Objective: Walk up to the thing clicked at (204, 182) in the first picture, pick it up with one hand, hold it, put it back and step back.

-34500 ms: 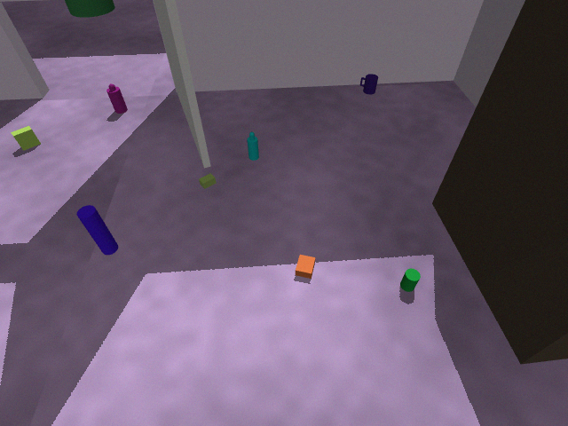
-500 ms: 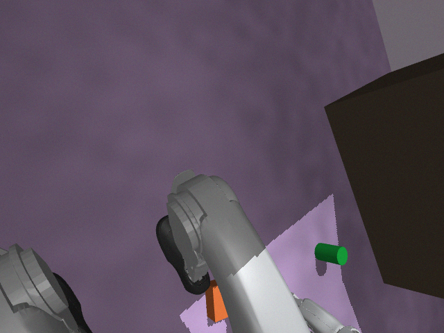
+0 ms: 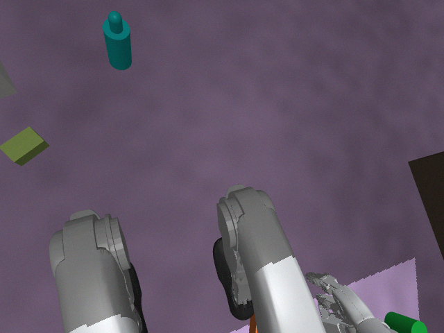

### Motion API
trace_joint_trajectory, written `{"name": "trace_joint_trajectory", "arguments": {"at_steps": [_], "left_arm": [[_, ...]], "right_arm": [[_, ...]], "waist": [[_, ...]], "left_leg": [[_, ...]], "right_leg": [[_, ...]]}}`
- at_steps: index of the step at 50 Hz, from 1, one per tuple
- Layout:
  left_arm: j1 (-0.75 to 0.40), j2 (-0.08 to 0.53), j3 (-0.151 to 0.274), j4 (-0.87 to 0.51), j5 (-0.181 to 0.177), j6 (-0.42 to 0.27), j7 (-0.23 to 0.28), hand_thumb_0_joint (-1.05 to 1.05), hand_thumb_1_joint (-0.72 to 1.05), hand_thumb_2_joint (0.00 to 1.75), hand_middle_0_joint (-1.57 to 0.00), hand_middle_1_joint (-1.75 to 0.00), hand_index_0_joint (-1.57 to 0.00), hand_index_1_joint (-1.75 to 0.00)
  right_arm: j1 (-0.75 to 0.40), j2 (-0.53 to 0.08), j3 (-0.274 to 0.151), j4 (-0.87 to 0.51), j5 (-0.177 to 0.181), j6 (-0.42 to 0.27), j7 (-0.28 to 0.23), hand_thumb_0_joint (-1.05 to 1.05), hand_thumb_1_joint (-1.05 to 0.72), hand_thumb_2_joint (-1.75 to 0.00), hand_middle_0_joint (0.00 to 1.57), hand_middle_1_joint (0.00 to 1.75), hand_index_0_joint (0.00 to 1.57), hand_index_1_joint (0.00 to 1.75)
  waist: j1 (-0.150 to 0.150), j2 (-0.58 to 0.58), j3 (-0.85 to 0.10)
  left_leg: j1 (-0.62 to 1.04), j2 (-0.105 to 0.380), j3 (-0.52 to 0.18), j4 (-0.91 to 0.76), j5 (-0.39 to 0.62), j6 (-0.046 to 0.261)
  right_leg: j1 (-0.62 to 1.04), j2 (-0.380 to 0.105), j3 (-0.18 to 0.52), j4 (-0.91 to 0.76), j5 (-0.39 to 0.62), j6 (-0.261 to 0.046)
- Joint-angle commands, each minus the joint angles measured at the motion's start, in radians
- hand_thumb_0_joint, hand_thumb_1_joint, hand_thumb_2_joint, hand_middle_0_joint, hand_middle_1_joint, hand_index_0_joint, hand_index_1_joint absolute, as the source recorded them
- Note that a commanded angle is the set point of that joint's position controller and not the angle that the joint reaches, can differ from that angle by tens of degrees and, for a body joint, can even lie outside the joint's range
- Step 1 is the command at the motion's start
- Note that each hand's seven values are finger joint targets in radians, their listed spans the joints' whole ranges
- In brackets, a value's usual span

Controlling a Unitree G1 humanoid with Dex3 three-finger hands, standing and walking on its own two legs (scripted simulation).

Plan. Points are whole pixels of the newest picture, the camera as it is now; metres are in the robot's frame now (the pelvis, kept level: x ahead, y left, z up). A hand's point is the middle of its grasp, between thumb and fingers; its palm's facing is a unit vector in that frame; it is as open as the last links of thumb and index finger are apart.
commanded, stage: withdraw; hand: left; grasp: from above
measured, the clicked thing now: (25, 146) +0.48 +0.35 -0.32
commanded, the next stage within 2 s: home in 0.38 s
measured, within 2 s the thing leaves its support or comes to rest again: neither
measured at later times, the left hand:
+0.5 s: hand out of the picture +0.48 +0.36 -0.16, palm faces -0.38 -0.09 -0.92, open 12.8 cm
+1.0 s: hand out of the picture +0.34 +0.34 -0.01, palm faces -0.23 -0.60 -0.76, open 8.3 cm
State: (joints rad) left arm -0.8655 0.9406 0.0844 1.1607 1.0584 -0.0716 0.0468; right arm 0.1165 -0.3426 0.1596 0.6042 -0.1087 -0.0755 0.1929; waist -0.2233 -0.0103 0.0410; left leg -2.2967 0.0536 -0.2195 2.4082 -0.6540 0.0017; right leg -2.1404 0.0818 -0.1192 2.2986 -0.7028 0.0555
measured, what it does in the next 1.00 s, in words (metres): rises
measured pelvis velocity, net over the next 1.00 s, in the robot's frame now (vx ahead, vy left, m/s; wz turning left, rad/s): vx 0.01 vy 0.00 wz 0.10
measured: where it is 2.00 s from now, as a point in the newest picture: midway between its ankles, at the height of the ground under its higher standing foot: (187, 305)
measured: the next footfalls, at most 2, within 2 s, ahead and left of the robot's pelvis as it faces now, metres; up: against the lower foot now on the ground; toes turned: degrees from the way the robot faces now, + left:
none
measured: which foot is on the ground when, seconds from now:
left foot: down 0.00-1.00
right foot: down 0.00-1.00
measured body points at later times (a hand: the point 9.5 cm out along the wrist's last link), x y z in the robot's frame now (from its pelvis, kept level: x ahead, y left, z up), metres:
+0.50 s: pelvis +0.00 -0.01 -0.02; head +0.24 +0.09 +0.35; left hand +0.50 +0.36 -0.10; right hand +0.07 -0.27 -0.11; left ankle +0.08 +0.13 -0.30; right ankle +0.11 -0.13 -0.30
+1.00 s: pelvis +0.01 +0.00 +0.11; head +0.20 +0.08 +0.51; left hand +0.35 +0.37 +0.04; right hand +0.19 -0.25 -0.01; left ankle +0.08 +0.13 -0.30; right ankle +0.11 -0.13 -0.30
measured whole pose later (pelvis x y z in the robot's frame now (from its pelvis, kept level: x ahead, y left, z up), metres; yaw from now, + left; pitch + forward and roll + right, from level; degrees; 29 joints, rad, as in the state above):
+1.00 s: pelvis +0.01 +0.00 +0.11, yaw +6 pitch +34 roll -8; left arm -0.39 0.62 0.12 0.55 0.56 0.06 -0.03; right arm 0.12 -0.29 0.00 0.60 0.00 0.04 0.06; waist -0.08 0.02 -0.16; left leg -2.02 0.05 -0.13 2.05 -0.63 0.00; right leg -1.90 0.04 -0.06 1.99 -0.69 0.04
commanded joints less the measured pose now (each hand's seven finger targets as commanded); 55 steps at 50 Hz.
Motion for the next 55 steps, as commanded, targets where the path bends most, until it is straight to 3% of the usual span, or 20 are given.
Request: {"name": "trace_joint_trajectory", "arguments": {"at_steps": [1, 4, 6, 7, 8, 11, 15, 19, 22, 24, 27, 31, 35, 37, 41, 42, 44, 45, 47, 55], "left_arm": [[-0.276, 0.188, -0.02, -0.183, -0.009, -0.134, -0.055, 0.0, -0.38, 0.91, -0.13, -0.9, -0.14, -0.89], [-0.366, 0.248, 0.001, -0.241, 0.012, -0.237, -0.032, 0.0, -0.39, 0.92, -0.12, -0.92, -0.13, -0.91], [-0.397, 0.282, 0.032, -0.255, 0.04, -0.28, 0.02, 0.0, -0.38, 0.91, -0.13, -0.91, -0.14, -0.9], [-0.42, 0.265, 0.02, -0.235, 0.059, -0.287, 0.054, 0.0, -0.37, 0.9, -0.15, -0.89, -0.16, -0.88], [-0.418, 0.252, 0.031, -0.205, 0.072, -0.285, 0.093, 0.0, -0.36, 0.89, -0.16, -0.88, -0.17, -0.87], [-0.447, 0.15, -0.043, -0.063, 0.124, -0.241, 0.197, 0.0, -0.36, 0.89, -0.16, -0.88, -0.17, -0.87], [-0.541, 0.248, 0.018, -0.002, 0.168, -0.159, 0.283, 0.0, -0.3, 0.83, -0.23, -0.81, -0.23, -0.8], [-0.546, 0.315, 0.06, 0.02, 0.163, -0.095, 0.287, 0.0, -0.28, 0.81, -0.25, -0.78, -0.26, -0.77], [-0.473, 0.356, 0.095, 0.025, 0.143, -0.059, 0.253, 0.0, -0.22, 0.75, -0.3, -0.73, -0.31, -0.72], [-0.404, 0.344, 0.095, 0.049, 0.128, -0.049, 0.214, 0.0, -0.19, 0.73, -0.31, -0.71, -0.32, -0.7], [-0.331, 0.311, 0.092, 0.002, 0.092, -0.054, 0.155, 0.0, -0.1, 0.8, -0.21, -0.53, -0.19, -0.55], [-0.235, 0.308, 0.151, -0.186, -0.004, -0.074, 0.097, 0.0, 0.09, 0.79, -0.2, -0.46, -0.19, -0.47], [-0.155, 0.249, 0.19, -0.474, -0.125, -0.067, 0.058, 0.0, 0.35, 0.69, -0.17, -0.3, -0.17, -0.3], [-0.092, 0.199, 0.198, -0.585, -0.198, -0.045, 0.045, 0.0, 0.5, 0.69, -0.16, -0.25, -0.16, -0.25], [0.095, 0.041, 0.159, -0.623, -0.333, 0.03, 0.008, 0.0, 0.79, 0.84, -0.19, -0.28, -0.19, -0.28], [0.139, -0.008, 0.131, -0.642, -0.366, 0.047, -0.007, 0.0, 0.78, 0.83, -0.19, -0.28, -0.19, -0.28], [0.18, -0.022, 0.141, -0.755, -0.428, 0.074, -0.025, 0.0, 0.89, 0.9, -0.2, -0.3, -0.2, -0.3], [0.214, -0.079, 0.103, -0.765, -0.457, 0.088, -0.035, 0.0, 0.89, 0.9, -0.2, -0.3, -0.2, -0.3], [0.248, -0.111, 0.096, -0.834, -0.524, 0.108, -0.046, 0.0, 0.9, 0.9, -0.2, -0.3, -0.2, -0.3], [0.481, -0.249, 0.085, -0.96, -0.729, 0.184, -0.028, 0.0, 0.89, 0.9, -0.2, -0.3, -0.2, -0.3]], "right_arm": [[0.207, -0.243, -0.099, -0.011, 0.004, 0.031, -0.072, 0.0, -0.88, -0.89, 0.2, 0.3, 0.2, 0.3], [0.184, -0.24, -0.081, -0.001, -0.002, 0.037, -0.101, 0.0, -0.87, -0.89, 0.2, 0.3, 0.2, 0.3], [0.172, -0.228, -0.072, 0.014, -0.005, 0.044, -0.111, 0.0, -0.87, -0.89, 0.2, 0.3, 0.2, 0.3], [0.169, -0.222, -0.07, 0.018, -0.009, 0.049, -0.111, 0.0, -0.87, -0.89, 0.2, 0.3, 0.2, 0.3], [0.169, -0.228, -0.072, 0.032, -0.012, 0.057, -0.11, 0.0, -0.87, -0.89, 0.2, 0.3, 0.2, 0.3], [0.174, -0.232, -0.067, 0.045, -0.026, 0.076, -0.099, 0.0, -0.87, -0.89, 0.2, 0.3, 0.2, 0.3], [0.204, -0.237, -0.062, 0.05, -0.04, 0.081, -0.093, 0.0, -0.87, -0.89, 0.2, 0.3, 0.2, 0.3], [0.203, -0.234, -0.062, 0.021, -0.041, 0.078, -0.09, 0.0, -0.88, -0.89, 0.2, 0.3, 0.2, 0.3], [0.211, -0.216, -0.062, 0.007, -0.039, 0.083, -0.091, 0.0, -0.88, -0.89, 0.2, 0.3, 0.2, 0.3], [0.213, -0.223, -0.067, 0.0, -0.032, 0.089, -0.094, 0.0, -0.87, -0.89, 0.2, 0.3, 0.2, 0.3], [0.238, -0.221, -0.076, -0.006, -0.026, 0.1, -0.094, 0.0, -0.89, -0.9, 0.2, 0.3, 0.2, 0.3], [0.264, -0.221, -0.112, -0.021, -0.009, 0.11, -0.093, 0.0, -0.89, -0.9, 0.2, 0.3, 0.2, 0.3], [0.284, -0.209, -0.174, -0.03, 0.026, 0.116, -0.101, 0.0, -0.9, -0.9, 0.2, 0.3, 0.2, 0.3], [0.274, -0.194, -0.201, -0.034, 0.046, 0.12, -0.104, 0.0, -0.9, -0.9, 0.2, 0.3, 0.2, 0.3], [0.24, -0.164, -0.224, -0.026, 0.078, 0.124, -0.118, 0.0, -0.9, -0.9, 0.2, 0.3, 0.2, 0.3], [0.225, -0.15, -0.224, -0.03, 0.083, 0.12, -0.119, 0.0, -0.9, -0.9, 0.2, 0.3, 0.2, 0.3], [0.198, -0.153, -0.238, -0.046, 0.097, 0.113, -0.125, 0.0, -0.9, -0.9, 0.2, 0.3, 0.2, 0.3], [0.183, -0.144, -0.241, -0.055, 0.1, 0.108, -0.129, 0.0, -0.9, -0.9, 0.2, 0.3, 0.2, 0.3], [0.155, -0.137, -0.239, -0.07, 0.111, 0.093, -0.14, 0.0, -0.9, -0.9, 0.2, 0.3, 0.2, 0.3], [0.055, -0.092, -0.231, -0.12, 0.135, 0.019, -0.191, 0.0, -0.9, -0.9, 0.2, 0.3, 0.2, 0.3]], "waist": [[-0.055, 0.19, -0.546], [-0.034, 0.24, -0.566], [-0.008, 0.344, -0.636], [-0.007, 0.37, -0.667], [-0.013, 0.388, -0.674], [-0.062, 0.395, -0.629], [-0.041, 0.444, -0.677], [-0.034, 0.42, -0.754], [-0.013, 0.375, -0.776], [-0.009, 0.345, -0.734], [-0.003, 0.308, -0.731], [0.047, 0.306, -0.825], [0.11, 0.388, -0.998], [0.14, 0.414, -1.017], [0.13, 0.318, -0.856], [0.126, 0.31, -0.829], [0.148, 0.3, -0.852], [0.134, 0.285, -0.82], [0.126, 0.246, -0.776], [0.146, 0.186, -0.697]], "left_leg": [[0.395, -0.001, 0.093, -0.225, 0.036, 0.026], [0.439, -0.005, 0.09, -0.227, 0.033, 0.022], [0.529, 0.002, 0.077, -0.252, 0.06, 0.01], [0.562, 0.002, 0.078, -0.255, 0.086, 0.006], [0.594, 0.001, 0.076, -0.256, 0.132, 0.002], [0.61, 0.002, 0.079, -0.248, 0.176, 0.005], [0.586, -0.006, 0.106, -0.246, 0.173, 0.003], [0.532, -0.008, 0.122, -0.219, 0.146, 0.012], [0.484, -0.008, 0.134, -0.215, 0.161, 0.021], [0.455, -0.011, 0.134, -0.221, 0.147, 0.024], [0.443, -0.015, 0.132, -0.23, 0.159, 0.025], [0.499, -0.017, 0.147, -0.25, 0.202, 0.022], [0.703, -0.015, 0.148, -0.33, 0.284, 0.017], [0.775, -0.013, 0.145, -0.391, 0.291, 0.014], [0.743, -0.005, 0.122, -0.506, 0.157, 0.029], [0.735, -0.002, 0.12, -0.538, 0.13, 0.032], [0.79, 0.002, 0.099, -0.607, 0.085, 0.032], [0.805, 0.006, 0.097, -0.634, 0.069, 0.033], [0.814, 0.004, 0.089, -0.685, 0.019, 0.034], [0.977, -0.008, 0.119, -0.85, 0.026, 0.027]], "right_leg": [[0.27, 0.036, -0.056, -0.284, 0.092, -0.094], [0.214, 0.027, -0.075, -0.261, 0.099, -0.092], [0.195, 0.019, -0.086, -0.213, 0.145, -0.085], [0.19, 0.016, -0.086, -0.202, 0.172, -0.085], [0.166, 0.01, -0.097, -0.188, 0.206, -0.083], [0.102, 0.013, -0.116, -0.182, 0.238, -0.084], [0.134, 0.008, -0.109, -0.18, 0.241, -0.087], [0.202, 0.013, -0.084, -0.188, 0.223, -0.084], [0.289, 0.017, -0.054, -0.207, 0.225, -0.079], [0.269, 0.015, -0.063, -0.216, 0.206, -0.081], [0.308, 0.014, -0.063, -0.231, 0.212, -0.082], [0.39, 0.008, -0.042, -0.271, 0.236, -0.083], [0.407, -0.003, -0.038, -0.307, 0.3, -0.086], [0.376, -0.006, -0.026, -0.329, 0.29, -0.094], [0.346, -0.011, -0.015, -0.411, 0.21, -0.091], [0.37, -0.011, -0.01, -0.429, 0.202, -0.087], [0.404, -0.015, -0.007, -0.465, 0.178, -0.086], [0.42, -0.016, -0.005, -0.497, 0.173, -0.082], [0.461, -0.02, -0.002, -0.546, 0.149, -0.079], [0.651, -0.036, 0.043, -0.746, 0.131, -0.08]]}}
